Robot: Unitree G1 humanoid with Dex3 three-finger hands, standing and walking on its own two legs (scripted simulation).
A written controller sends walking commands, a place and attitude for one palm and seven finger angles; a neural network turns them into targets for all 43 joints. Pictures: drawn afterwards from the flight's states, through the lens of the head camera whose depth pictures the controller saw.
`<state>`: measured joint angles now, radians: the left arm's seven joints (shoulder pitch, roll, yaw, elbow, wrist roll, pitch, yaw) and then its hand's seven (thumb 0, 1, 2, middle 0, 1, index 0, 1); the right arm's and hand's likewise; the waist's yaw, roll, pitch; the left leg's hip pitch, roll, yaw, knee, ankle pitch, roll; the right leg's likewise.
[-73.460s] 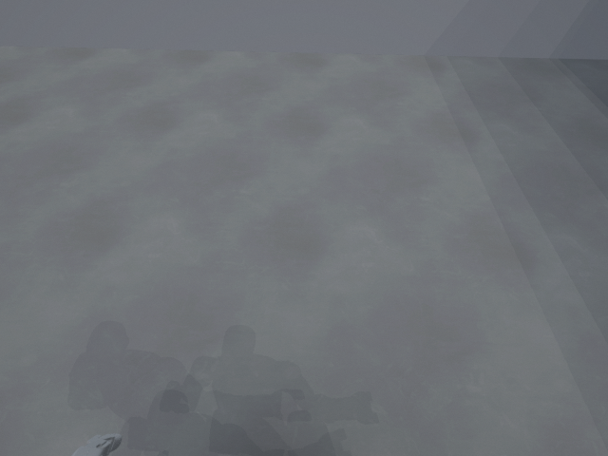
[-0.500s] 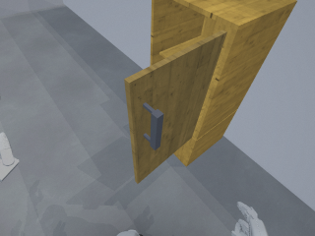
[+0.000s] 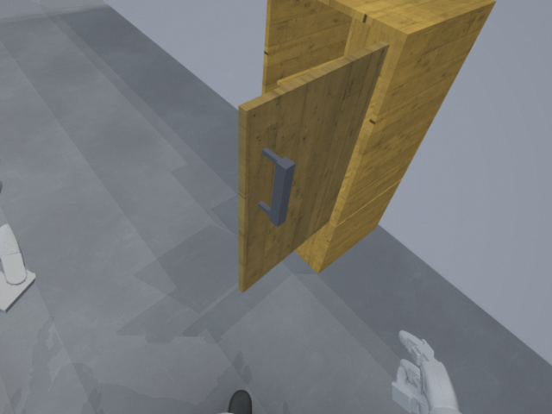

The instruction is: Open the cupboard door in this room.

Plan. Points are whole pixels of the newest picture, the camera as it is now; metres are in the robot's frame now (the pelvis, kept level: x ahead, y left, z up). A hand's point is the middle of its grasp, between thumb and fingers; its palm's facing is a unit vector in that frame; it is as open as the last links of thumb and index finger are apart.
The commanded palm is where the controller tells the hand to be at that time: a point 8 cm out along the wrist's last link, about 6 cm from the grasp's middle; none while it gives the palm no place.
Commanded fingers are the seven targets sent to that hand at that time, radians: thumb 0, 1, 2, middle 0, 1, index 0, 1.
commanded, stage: stop stepping back and stand still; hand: left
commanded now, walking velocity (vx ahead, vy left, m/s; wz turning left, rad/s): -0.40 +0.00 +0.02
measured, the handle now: (273, 188) +0.49 +0.05 +0.02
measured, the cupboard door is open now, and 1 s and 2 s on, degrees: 94 94 94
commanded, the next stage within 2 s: let the arm hang, fingers relaxed in 1.48 s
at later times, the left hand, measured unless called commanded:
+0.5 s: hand out of the picture +0.08 +0.26 +0.18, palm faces +0.35 -0.81 -0.47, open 7.4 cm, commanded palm +0.04 +0.31 +0.18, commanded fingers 0.00 0.90 0.90 -0.20 -0.30 -0.20 -0.30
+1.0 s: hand out of the picture +0.08 +0.27 +0.16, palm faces +0.42 -0.75 -0.51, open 7.4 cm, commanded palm +0.02 +0.31 +0.18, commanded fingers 0.00 0.90 0.90 -0.20 -0.30 -0.20 -0.30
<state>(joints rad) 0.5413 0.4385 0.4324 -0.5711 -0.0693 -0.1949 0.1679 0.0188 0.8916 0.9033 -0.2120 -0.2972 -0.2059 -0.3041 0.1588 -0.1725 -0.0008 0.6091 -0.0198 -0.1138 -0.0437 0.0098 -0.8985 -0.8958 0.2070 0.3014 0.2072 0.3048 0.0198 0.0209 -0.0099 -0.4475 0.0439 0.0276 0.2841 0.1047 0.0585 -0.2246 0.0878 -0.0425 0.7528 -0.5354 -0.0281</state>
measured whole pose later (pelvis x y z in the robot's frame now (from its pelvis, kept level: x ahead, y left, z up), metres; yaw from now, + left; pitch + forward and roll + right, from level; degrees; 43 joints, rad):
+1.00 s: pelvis -0.12 +0.02 -0.01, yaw -2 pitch -1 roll +0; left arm 0.53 0.39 0.41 -0.44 -0.03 -0.20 0.16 0.02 0.89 0.90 -0.21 -0.30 -0.21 -0.30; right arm 0.23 -0.18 0.01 0.69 -0.01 -0.12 -0.05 0.01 -0.90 -0.90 0.21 0.30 0.21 0.31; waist 0.01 0.03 0.04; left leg -0.40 0.03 0.01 0.88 -0.39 -0.01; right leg -0.28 0.02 -0.11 0.57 -0.28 -0.08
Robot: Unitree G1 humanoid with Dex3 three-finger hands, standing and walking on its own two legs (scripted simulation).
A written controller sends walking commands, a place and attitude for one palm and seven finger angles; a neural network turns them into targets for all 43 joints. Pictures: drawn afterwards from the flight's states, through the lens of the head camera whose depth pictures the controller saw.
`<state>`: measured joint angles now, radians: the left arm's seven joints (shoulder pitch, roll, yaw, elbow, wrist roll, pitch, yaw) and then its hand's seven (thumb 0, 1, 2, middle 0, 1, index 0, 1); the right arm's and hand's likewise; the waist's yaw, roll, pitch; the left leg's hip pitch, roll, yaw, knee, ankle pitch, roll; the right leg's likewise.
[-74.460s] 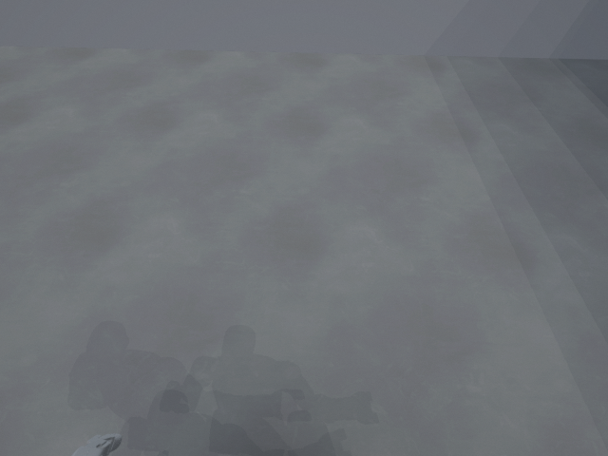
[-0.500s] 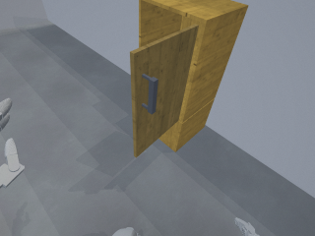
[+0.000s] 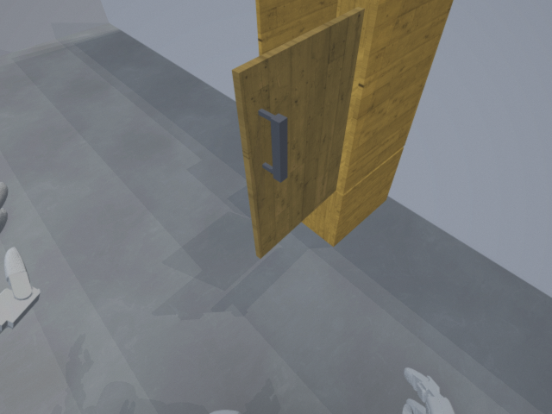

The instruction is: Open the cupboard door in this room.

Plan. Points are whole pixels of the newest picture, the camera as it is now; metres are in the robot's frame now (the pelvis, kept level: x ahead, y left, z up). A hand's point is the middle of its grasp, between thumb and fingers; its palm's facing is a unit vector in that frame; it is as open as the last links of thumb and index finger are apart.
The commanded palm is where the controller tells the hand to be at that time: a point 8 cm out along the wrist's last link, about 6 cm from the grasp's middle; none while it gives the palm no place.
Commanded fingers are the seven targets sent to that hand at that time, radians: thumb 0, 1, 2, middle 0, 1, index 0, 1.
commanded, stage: stop stepping back and stand still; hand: left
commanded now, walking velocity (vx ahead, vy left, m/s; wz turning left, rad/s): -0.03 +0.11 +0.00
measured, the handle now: (272, 146) +0.61 +0.05 +0.03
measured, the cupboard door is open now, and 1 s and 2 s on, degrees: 94 94 94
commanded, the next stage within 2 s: let the arm hang, fingers relaxed in 0.48 s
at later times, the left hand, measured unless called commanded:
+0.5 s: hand (42, 281) +0.22 +0.27 +0.16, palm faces +0.37 -0.79 -0.49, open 7.4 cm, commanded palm +0.16 +0.31 +0.18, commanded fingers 0.00 0.90 0.90 -0.20 -0.30 -0.20 -0.30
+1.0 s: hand out of the picture -0.01 +0.19 -0.17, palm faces +0.05 -0.98 -0.20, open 7.0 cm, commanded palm none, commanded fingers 0.00 0.90 0.90 -0.20 -0.30 -0.20 -0.30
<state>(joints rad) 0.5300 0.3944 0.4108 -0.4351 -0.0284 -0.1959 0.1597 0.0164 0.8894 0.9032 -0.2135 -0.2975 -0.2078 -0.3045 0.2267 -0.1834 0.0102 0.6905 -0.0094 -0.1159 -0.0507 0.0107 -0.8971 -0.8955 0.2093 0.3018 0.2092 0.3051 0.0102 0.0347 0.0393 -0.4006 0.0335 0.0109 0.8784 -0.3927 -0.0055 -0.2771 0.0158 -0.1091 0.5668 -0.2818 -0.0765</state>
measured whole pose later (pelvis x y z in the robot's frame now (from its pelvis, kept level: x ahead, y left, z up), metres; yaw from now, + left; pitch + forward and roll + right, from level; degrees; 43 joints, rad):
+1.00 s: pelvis +0.00 +0.01 +0.01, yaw +2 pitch -1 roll +0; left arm 0.28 0.19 0.01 1.06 0.01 0.02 0.02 0.00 1.00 0.90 -0.21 -0.30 -0.20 -0.30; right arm 0.29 -0.18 0.01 1.08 -0.03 0.04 -0.01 0.01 -0.90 -0.90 0.20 0.30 0.20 0.30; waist 0.00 -0.01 0.08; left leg -0.27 0.01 0.02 0.46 -0.18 0.01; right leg -0.22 0.00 -0.14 0.45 -0.22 -0.05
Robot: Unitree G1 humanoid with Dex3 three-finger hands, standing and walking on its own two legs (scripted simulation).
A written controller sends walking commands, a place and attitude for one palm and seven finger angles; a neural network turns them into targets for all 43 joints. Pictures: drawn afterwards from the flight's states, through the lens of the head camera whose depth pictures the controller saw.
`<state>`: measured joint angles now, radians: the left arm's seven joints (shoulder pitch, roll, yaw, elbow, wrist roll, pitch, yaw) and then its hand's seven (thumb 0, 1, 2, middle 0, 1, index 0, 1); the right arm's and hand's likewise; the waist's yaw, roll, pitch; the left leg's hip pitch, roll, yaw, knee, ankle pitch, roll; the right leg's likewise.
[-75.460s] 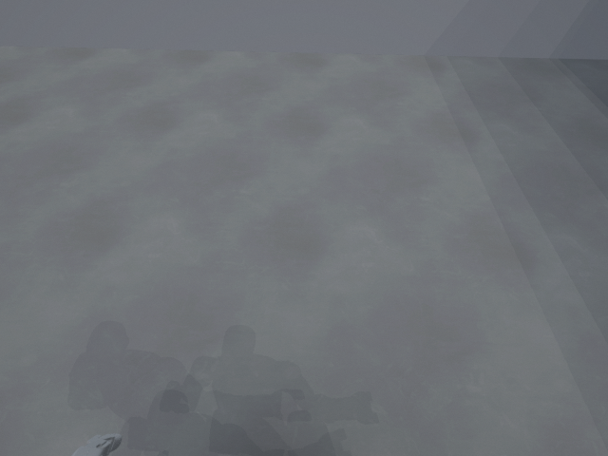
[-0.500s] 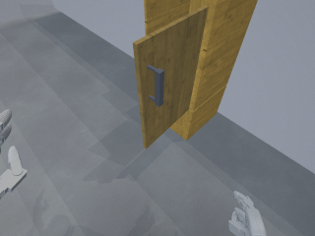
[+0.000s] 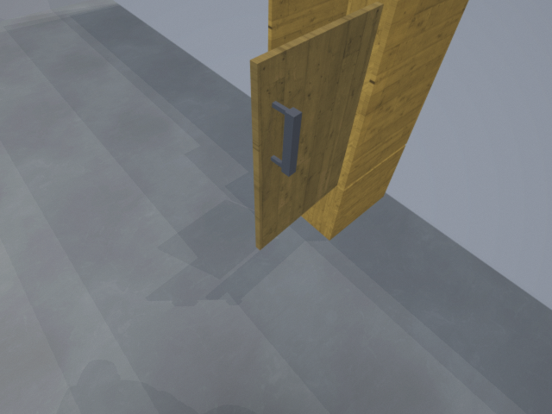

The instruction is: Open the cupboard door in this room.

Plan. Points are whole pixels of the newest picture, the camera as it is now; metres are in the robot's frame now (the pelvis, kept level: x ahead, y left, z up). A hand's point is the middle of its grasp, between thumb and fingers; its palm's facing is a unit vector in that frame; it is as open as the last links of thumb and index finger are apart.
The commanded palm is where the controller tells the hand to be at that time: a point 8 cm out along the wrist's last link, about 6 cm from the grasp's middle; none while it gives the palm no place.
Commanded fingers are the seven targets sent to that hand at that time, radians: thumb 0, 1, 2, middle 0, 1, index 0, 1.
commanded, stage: let the arm hang, fingers relaxed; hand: left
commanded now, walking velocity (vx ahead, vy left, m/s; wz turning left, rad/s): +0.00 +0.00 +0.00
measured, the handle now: (283, 139) +0.62 +0.02 +0.02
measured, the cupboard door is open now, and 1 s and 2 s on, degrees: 94 94 94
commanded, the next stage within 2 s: look to check the result in 0.68 s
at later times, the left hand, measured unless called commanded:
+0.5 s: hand out of the picture +0.01 +0.16 -0.17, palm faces +0.02 -0.98 -0.18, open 7.3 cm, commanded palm none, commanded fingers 0.00 0.90 0.90 -0.20 -0.30 -0.20 -0.30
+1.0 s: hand out of the picture +0.01 +0.17 -0.17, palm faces +0.02 -0.98 -0.20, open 7.4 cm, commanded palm none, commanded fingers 0.00 0.90 0.90 -0.20 -0.30 -0.20 -0.30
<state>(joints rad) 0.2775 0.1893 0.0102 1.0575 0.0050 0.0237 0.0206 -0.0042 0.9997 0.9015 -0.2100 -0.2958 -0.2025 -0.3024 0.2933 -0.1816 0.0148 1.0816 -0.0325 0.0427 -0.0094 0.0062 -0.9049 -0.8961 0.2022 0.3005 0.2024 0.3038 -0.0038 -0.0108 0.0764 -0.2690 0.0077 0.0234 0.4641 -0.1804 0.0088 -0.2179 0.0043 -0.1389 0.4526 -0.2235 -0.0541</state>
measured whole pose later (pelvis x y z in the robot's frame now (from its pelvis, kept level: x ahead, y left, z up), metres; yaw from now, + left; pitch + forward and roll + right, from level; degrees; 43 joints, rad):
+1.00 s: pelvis +0.02 +0.00 +0.01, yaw -1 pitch -2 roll +0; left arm 0.27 0.13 0.01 1.16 0.00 -0.01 0.03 0.01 0.91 0.90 -0.20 -0.29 -0.19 -0.30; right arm 0.26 -0.14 0.00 1.15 -0.03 0.01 -0.03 0.00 -0.91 -0.90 0.20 0.30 0.20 0.30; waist -0.01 0.02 0.06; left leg -0.18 0.00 0.05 0.39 -0.18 0.01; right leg -0.15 0.00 -0.11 0.40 -0.23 -0.04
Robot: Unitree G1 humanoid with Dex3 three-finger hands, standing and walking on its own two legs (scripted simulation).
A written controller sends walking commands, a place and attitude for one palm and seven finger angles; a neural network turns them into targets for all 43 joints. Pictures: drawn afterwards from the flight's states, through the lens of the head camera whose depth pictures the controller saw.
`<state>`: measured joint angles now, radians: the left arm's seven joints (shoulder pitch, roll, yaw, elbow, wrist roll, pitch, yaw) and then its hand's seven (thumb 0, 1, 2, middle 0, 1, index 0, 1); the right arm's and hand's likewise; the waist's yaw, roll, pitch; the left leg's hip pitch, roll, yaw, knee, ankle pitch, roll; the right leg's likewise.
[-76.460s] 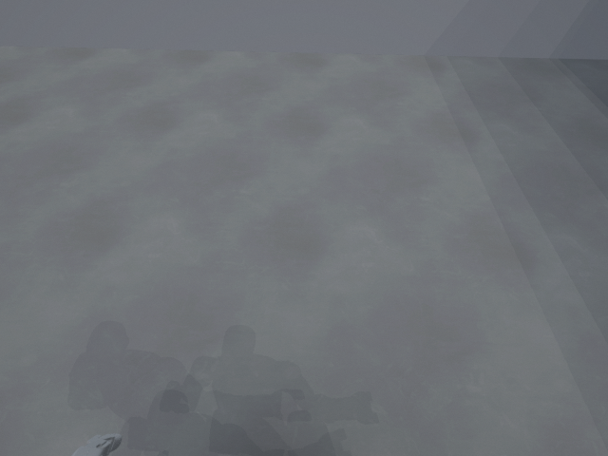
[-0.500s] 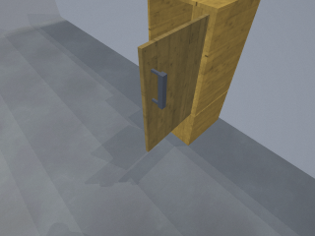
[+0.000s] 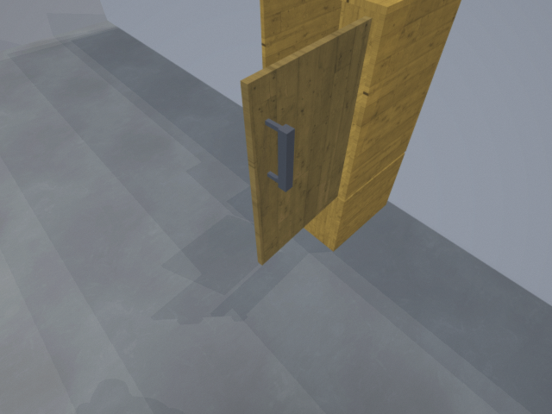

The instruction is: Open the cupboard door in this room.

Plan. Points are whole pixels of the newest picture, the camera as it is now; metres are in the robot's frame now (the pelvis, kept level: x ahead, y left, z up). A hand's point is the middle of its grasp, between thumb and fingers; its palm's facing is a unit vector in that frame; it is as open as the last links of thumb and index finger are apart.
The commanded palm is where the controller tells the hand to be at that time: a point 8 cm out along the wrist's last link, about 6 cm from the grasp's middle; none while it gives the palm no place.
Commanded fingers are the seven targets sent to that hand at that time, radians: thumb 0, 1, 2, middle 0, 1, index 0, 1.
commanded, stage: look to check the result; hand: left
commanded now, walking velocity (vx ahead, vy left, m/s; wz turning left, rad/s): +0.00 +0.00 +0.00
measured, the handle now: (278, 155) +0.60 +0.03 +0.01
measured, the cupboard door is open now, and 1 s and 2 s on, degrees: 94 94 94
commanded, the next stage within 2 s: stand and wait in 0.26 s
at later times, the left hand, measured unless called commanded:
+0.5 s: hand out of the picture +0.01 +0.16 -0.17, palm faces +0.03 -0.98 -0.20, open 7.4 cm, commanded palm none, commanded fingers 0.00 0.90 0.90 -0.20 -0.30 -0.20 -0.30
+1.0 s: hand out of the picture +0.02 +0.15 -0.17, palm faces +0.03 -0.98 -0.22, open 7.4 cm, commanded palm none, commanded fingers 0.00 0.90 0.90 -0.20 -0.30 -0.20 -0.30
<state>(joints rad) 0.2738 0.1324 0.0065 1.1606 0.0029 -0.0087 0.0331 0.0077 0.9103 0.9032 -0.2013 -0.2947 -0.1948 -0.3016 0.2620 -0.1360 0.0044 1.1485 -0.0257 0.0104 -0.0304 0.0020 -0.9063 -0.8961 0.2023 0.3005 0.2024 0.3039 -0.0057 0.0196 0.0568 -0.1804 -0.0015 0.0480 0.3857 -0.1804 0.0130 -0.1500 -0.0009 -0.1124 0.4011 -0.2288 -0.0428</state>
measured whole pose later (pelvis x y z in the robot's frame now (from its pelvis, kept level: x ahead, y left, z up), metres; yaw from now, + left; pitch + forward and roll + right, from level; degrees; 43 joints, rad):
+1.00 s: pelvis +0.02 -0.02 +0.00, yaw +0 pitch -2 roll +1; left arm 0.26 0.15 0.01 1.16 0.00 -0.02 0.03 0.01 0.91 0.90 -0.20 -0.29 -0.20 -0.30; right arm 0.25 -0.17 0.00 1.16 -0.02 0.01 -0.04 0.00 -0.90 -0.90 0.20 0.30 0.20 0.30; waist -0.01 0.02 0.05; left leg -0.14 0.03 0.04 0.36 -0.19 -0.02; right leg -0.10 0.04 -0.12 0.36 -0.24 -0.07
